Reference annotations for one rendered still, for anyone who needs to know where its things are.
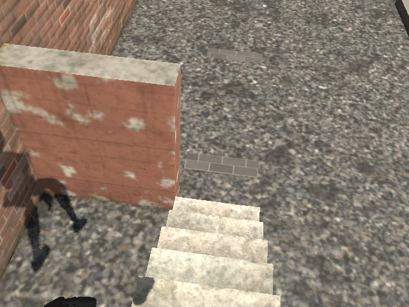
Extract stairs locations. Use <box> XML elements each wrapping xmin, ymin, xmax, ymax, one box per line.
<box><xmin>131</xmin><ymin>196</ymin><xmax>281</xmax><ymax>307</ymax></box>

